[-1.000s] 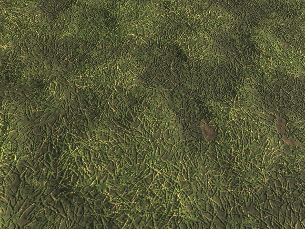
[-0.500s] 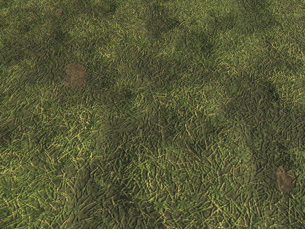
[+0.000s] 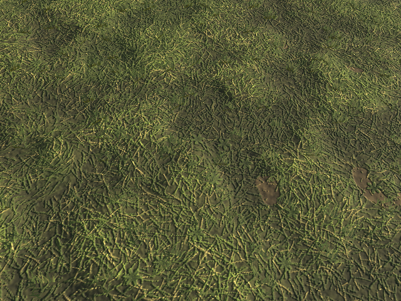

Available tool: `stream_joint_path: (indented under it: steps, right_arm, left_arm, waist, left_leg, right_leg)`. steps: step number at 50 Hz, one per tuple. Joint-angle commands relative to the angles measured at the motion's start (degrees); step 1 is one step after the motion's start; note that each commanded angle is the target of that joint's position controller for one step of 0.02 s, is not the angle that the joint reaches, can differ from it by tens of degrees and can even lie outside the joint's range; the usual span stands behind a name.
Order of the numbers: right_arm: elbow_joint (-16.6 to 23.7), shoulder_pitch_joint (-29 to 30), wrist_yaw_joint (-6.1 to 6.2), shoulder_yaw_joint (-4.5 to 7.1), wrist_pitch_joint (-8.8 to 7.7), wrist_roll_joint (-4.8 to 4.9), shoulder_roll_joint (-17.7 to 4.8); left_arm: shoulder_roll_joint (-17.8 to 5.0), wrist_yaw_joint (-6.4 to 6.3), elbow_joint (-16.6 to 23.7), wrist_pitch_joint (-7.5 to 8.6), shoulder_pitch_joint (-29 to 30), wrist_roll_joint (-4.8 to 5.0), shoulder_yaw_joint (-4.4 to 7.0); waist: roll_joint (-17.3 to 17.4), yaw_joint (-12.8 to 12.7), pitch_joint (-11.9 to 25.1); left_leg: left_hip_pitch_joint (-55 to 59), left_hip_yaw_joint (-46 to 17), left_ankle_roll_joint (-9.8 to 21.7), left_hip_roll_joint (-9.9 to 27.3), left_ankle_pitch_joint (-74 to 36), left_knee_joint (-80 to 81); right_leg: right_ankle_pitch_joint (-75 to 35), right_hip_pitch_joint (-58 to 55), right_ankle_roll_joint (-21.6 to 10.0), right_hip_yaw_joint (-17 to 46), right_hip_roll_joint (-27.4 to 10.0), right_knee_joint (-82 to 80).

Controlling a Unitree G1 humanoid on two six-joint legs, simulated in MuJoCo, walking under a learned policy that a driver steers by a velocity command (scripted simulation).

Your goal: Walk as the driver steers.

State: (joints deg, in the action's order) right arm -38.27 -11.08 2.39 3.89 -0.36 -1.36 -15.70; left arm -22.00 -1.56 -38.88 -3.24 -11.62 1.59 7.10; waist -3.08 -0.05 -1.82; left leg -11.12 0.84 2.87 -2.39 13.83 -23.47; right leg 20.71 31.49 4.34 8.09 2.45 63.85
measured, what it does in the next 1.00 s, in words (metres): walks ahead: right foot, then left foot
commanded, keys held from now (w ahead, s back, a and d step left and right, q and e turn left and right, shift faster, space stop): w+e+shift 0.10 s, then w+shift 0.20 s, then w+q+shift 0.70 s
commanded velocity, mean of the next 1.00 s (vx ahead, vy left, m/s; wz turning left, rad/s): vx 0.80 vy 0.00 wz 0.17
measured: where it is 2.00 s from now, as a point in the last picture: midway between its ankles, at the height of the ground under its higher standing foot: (169, 117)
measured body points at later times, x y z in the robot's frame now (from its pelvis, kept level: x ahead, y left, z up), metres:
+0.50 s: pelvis +0.19 -0.13 -0.03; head +0.23 -0.14 +0.42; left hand +0.48 +0.03 -0.09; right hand +0.05 -0.38 -0.15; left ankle -0.01 +0.09 -0.71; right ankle +0.25 -0.28 -0.75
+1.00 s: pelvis +0.57 -0.19 -0.05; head +0.58 -0.18 +0.40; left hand +0.59 +0.09 -0.18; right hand +0.76 -0.44 -0.14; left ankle +0.67 -0.15 -0.75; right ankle +0.33 -0.33 -0.62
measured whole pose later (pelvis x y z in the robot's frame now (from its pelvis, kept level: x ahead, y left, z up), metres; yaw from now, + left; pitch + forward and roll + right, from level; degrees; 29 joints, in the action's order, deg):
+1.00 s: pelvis +0.57 -0.19 -0.05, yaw +13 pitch -2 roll -2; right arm -37.5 -12.8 -3.1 4.3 -1.3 2.0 -17.9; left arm -15.1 -0.7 -45.5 4.8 -19.1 0.5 2.8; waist 1.7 1.8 -3.8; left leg -29.5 6.8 11.5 -4.3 17.8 -45.9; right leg 25.9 0.0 0.5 -8.1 0.1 68.9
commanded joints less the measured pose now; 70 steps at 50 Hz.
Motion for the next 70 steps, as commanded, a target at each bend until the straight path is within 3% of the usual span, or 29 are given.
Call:
stream_joint_path:
  steps: [1,6,11,19,21,23,24,25,26,28,29,32,40,43,46,47,48,49,50,51,53,56,59,61,63,66,68,69,70]
  right_arm:
    - [4.42,-0.73,1.02,1.81,-1.51,0.72,-8.89]
    - [2.35,-7.99,-0.01,2.19,-3.54,0.63,-10.25]
    - [-0.23,-10.27,-1.82,2.16,-4.93,0.84,-9.23]
    - [-6.22,-15.12,-2.59,1.60,-4.11,3.31,-10.79]
    - [-6.89,-14.52,-2.65,1.99,-3.82,3.52,-13.94]
    - [-7.11,-12.24,-2.34,1.23,-4.18,2.81,-14.01]
    - [-5.37,-11.91,-2.47,-0.90,-4.71,1.05,-8.00]
    - [-2.18,-15.24,-2.60,-2.47,-6.13,3.23,-0.73]
    - [-1.74,-12.38,-2.30,-1.07,-6.73,6.09,-5.61]
    - [-0.92,-7.78,-1.85,-0.40,-5.74,5.31,-5.96]
    - [-1.76,-8.83,-2.00,-0.16,-4.93,4.18,-5.41]
    - [-4.08,-11.99,-3.42,0.06,-1.75,5.15,-2.97]
    - [1.88,3.46,-5.58,-0.65,-1.55,4.24,-3.10]
    - [4.36,6.87,-7.37,-0.39,-2.34,4.48,-3.94]
    - [1.94,-10.80,-6.61,2.90,-0.09,5.47,-10.59]
    - [-2.10,-25.70,-5.52,5.49,1.02,4.68,-15.76]
    - [-4.90,-30.99,-4.08,5.59,1.25,4.86,-15.36]
    - [-3.99,-24.08,-4.77,3.95,0.24,2.32,-14.36]
    - [0.01,-17.92,-5.08,2.43,-1.99,0.64,-11.00]
    - [1.24,-17.15,-5.36,2.24,-3.18,1.27,-8.02]
    - [2.58,-9.68,-5.65,2.07,-5.11,1.91,-8.15]
    - [3.60,-5.09,-3.65,1.72,-5.40,2.19,-7.48]
    - [1.70,-7.72,-1.44,1.42,-4.67,3.34,-6.34]
    - [0.33,-9.79,-1.10,1.93,-3.81,3.66,-7.51]
    - [-0.74,-11.45,-1.10,2.21,-3.49,4.15,-7.62]
    - [-1.97,-11.77,-0.63,2.45,-3.06,4.07,-6.39]
    - [-1.55,-9.26,-1.57,2.12,-2.74,1.96,-6.45]
    - [0.19,-7.72,-2.28,0.38,-2.97,0.20,-2.30]
    - [0.75,-22.23,-2.73,-1.52,-3.64,4.58,4.77]
  left_arm:
    - [-4.67,0.79,5.33,1.05,1.85,0.30,0.50]
    - [-2.39,1.92,7.99,3.18,5.47,0.44,-0.59]
    - [1.02,2.40,7.87,4.83,5.20,0.75,-1.92]
    - [3.13,5.65,11.65,7.59,15.42,0.79,-4.40]
    - [0.68,6.05,11.57,8.21,12.39,0.66,-3.57]
    - [-5.05,4.61,5.72,7.74,-8.88,1.04,-0.10]
    - [-9.64,2.75,2.97,6.67,-21.71,0.73,1.26]
    - [-14.02,2.38,3.27,7.70,-21.87,-1.97,0.95]
    - [-8.63,2.86,3.91,8.60,-17.37,-2.18,-0.40]
    - [-2.30,3.65,2.11,9.13,-11.78,-1.13,-2.28]
    - [-0.04,3.79,1.37,9.31,-8.26,-1.91,-2.64]
    - [4.37,3.15,-0.78,10.39,-3.86,-2.14,-2.89]
    - [0.23,0.49,-3.97,10.08,-7.80,-2.85,-2.12]
    - [-4.89,-1.03,-3.95,8.70,-8.78,-3.07,-1.32]
    - [-10.63,-1.88,-1.83,7.12,-3.25,-1.41,0.29]
    - [-10.09,-0.97,0.25,7.54,1.58,-0.83,0.24]
    - [-2.63,0.67,0.22,8.64,5.49,0.07,-1.75]
    - [8.47,1.82,3.93,11.46,0.44,-1.32,-4.96]
    - [7.04,2.58,7.83,13.88,-3.22,-0.27,-5.91]
    - [0.97,2.71,8.72,14.94,2.53,0.88,-4.74]
    - [1.34,2.07,7.77,13.92,2.05,-0.14,-4.39]
    - [-0.75,0.95,6.90,11.20,1.14,-1.80,-3.48]
    - [3.64,0.61,11.29,10.67,13.26,-3.23,-4.79]
    - [5.81,1.12,13.09,10.76,17.84,-2.19,-5.13]
    - [3.58,1.54,13.62,11.17,18.67,-0.21,-3.87]
    - [-0.47,1.84,12.64,11.98,16.37,1.13,-1.96]
    - [-4.22,1.60,8.87,12.21,-0.23,1.10,0.35]
    - [-5.78,1.12,6.47,11.59,-14.09,0.42,0.30]
    - [-10.78,2.70,2.71,11.55,-16.79,-2.11,1.00]
  waist:
    - [11.43,2.59,1.94]
    - [8.65,5.88,-0.95]
    - [7.76,4.37,-4.45]
    - [7.85,4.33,-9.39]
    - [10.19,0.74,-6.82]
    - [10.16,-12.04,7.18]
    - [3.09,-16.60,17.84]
    - [-13.43,-10.74,25.81]
    - [-8.43,-9.94,20.45]
    - [-4.26,-6.22,5.75]
    - [-4.66,-3.15,2.65]
    - [-4.30,0.86,-0.08]
    - [2.59,-0.81,-11.13]
    - [1.89,0.27,-7.83]
    - [-6.22,12.16,2.99]
    - [-4.43,18.68,8.67]
    - [7.70,20.25,4.77]
    - [25.16,8.00,2.43]
    - [22.09,3.40,12.76]
    - [9.08,4.50,8.11]
    - [-5.96,-2.39,-0.59]
    - [-2.67,-4.41,-3.81]
    - [1.65,1.05,-5.85]
    - [4.97,4.42,-3.76]
    - [7.43,5.70,-1.14]
    - [11.27,4.00,0.40]
    - [12.21,-5.58,10.10]
    - [8.22,-11.10,20.01]
    - [-26.02,-1.76,26.05]
  left_leg:
    - [10.35,-13.83,6.24,16.57,12.81,13.48]
    - [17.67,-12.91,5.96,19.75,18.37,16.88]
    - [15.92,-6.88,7.57,20.46,12.23,19.42]
    - [13.75,-0.58,8.61,21.77,-2.70,21.49]
    - [11.90,0.16,8.21,21.72,-17.89,16.53]
    - [0.55,4.57,4.89,17.27,-37.80,-7.71]
    - [-15.96,3.26,1.87,13.11,-12.58,-30.53]
    - [-28.39,-6.93,0.47,4.49,18.40,-50.65]
    - [-34.22,-10.92,0.34,4.84,14.06,-58.21]
    - [-37.87,-8.28,0.03,9.88,2.81,-57.06]
    - [-34.31,-8.06,-0.31,11.93,-2.14,-54.45]
    - [-28.74,-7.59,-0.71,14.27,-7.72,-53.21]
    - [-36.56,0.44,1.40,9.05,-19.56,-33.62]
    - [-26.26,9.91,4.14,3.41,-18.22,-23.78]
    - [-3.58,10.88,7.57,-0.84,-9.01,-25.82]
    - [14.44,5.91,10.35,-0.33,-7.77,-22.67]
    - [22.54,-0.19,13.02,2.23,-12.95,-12.26]
    - [27.11,-17.64,17.82,3.88,-15.81,-13.66]
    - [29.96,-44.84,26.40,13.68,10.12,0.19]
    - [23.94,-49.87,23.23,15.39,21.55,10.06]
    - [5.93,-45.31,19.28,13.15,21.93,12.18]
    - [-8.27,-32.35,17.46,6.03,10.03,12.91]
    - [-15.89,-21.57,14.25,-0.09,-1.77,11.31]
    - [-16.69,-20.33,11.36,-1.37,-0.47,9.82]
    - [-12.01,-24.01,10.16,-0.05,3.52,7.12]
    - [1.51,-26.81,8.50,3.85,-4.26,0.25]
    - [4.26,-22.85,5.37,3.32,-25.51,-17.29]
    - [-7.17,-19.99,4.11,2.12,-17.48,-36.90]
    - [-28.03,-14.84,0.83,-5.91,18.20,-56.55]
  right_leg:
    - [-4.93,14.26,1.70,-3.99,-6.25,6.82]
    - [-8.12,22.38,1.13,-3.32,-8.70,3.17]
    - [-12.32,21.51,-1.12,-1.21,-7.77,-5.56]
    - [-9.61,10.84,-5.90,-8.80,-7.97,-24.05]
    - [-5.75,-0.75,-7.34,-10.71,-4.45,-28.50]
    - [-9.40,-33.40,-9.17,-11.60,-1.13,-29.04]
    - [1.18,-54.87,-10.02,3.81,-13.58,-27.11]
    - [29.78,-59.21,-12.32,30.66,-23.82,-40.76]
    - [34.85,-52.13,-11.82,36.58,-26.25,-49.61]
    - [16.47,-37.88,-11.22,19.77,-24.12,-49.52]
    - [8.35,-31.45,-10.14,11.88,-20.60,-50.24]
    - [-8.48,-25.24,-7.23,-3.80,-16.70,-53.16]
    - [-32.77,-29.85,-4.42,-21.79,-14.25,-58.08]
    - [-66.36,-33.65,-1.86,-25.69,-14.12,-51.34]
    - [-96.35,-33.80,-3.70,-24.30,-17.49,-28.55]
    - [-90.25,-25.25,-5.25,-21.52,-16.20,-11.29]
    - [-31.68,-12.77,-4.89,-21.54,-5.00,15.94]
    - [13.34,7.99,-4.72,-11.78,3.79,35.58]
    - [12.26,18.37,-6.81,0.16,3.92,37.66]
    - [7.23,18.85,-9.13,1.41,1.08,31.19]
    - [-1.10,12.48,-7.85,2.11,-3.65,17.51]
    - [-4.59,4.02,-2.56,1.27,-6.79,4.15]
    - [-18.38,-2.73,0.42,-3.71,-4.55,-15.58]
    - [-24.87,-9.20,1.22,-5.88,-1.43,-26.70]
    - [-26.67,-12.53,1.93,-3.75,-0.06,-32.42]
    - [-23.77,-11.17,0.37,-2.09,-1.94,-36.56]
    - [-19.25,-27.01,-3.46,-4.26,-2.97,-34.26]
    - [-7.25,-46.91,-5.95,4.70,-9.94,-28.53]
    - [18.63,-61.01,-17.47,43.31,-23.82,-44.89]
Keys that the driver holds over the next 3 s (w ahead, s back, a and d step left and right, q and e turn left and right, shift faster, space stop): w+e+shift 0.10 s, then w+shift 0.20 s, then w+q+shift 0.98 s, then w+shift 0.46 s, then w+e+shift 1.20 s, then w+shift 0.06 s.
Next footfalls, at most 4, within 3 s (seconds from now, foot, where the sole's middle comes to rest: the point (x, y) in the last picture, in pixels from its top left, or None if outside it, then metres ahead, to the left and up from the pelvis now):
0.46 right None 0.29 -0.29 -0.78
0.96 left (237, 234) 0.71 -0.14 -0.78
1.38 right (239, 143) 1.15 -0.18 -0.78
1.86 left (129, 112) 1.31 0.32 -0.78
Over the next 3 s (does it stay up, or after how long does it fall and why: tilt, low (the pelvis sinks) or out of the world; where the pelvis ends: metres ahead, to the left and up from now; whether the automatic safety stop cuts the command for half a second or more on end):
stays up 2.11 0.47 -0.01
